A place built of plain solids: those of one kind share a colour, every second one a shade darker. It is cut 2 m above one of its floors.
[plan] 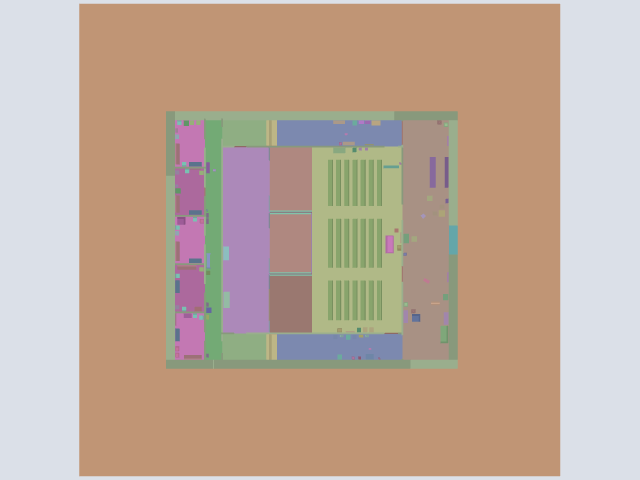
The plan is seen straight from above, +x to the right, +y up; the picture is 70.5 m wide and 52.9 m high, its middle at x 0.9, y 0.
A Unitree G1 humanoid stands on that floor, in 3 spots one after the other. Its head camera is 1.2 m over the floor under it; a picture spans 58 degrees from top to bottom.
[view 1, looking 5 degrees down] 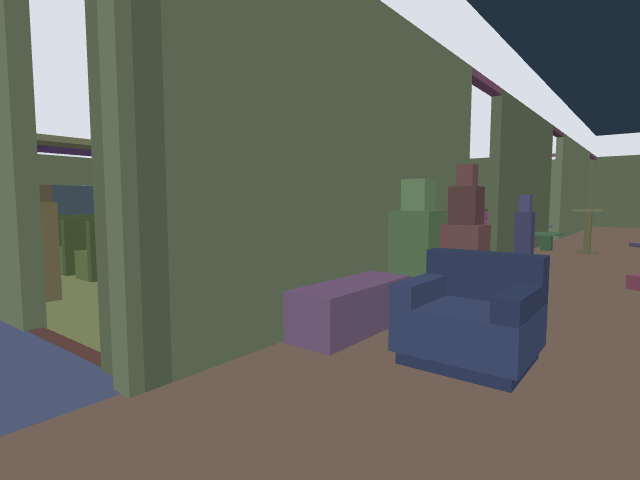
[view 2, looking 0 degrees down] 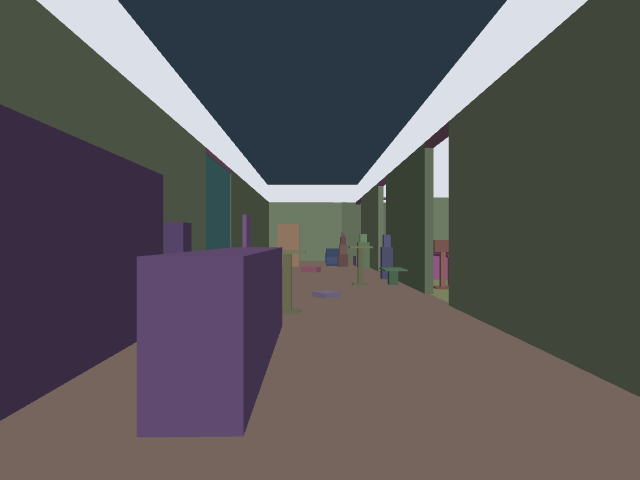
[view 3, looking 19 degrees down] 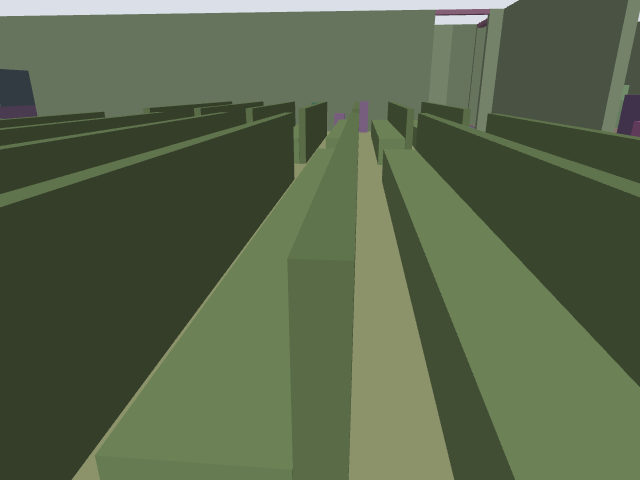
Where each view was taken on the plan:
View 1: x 12.58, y -11.80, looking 128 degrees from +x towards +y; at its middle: wall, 4.08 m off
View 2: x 12.58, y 11.80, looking -91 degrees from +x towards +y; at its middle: wall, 25.01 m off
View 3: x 5.93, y -3.75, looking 95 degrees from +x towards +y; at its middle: seats_parterre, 0.86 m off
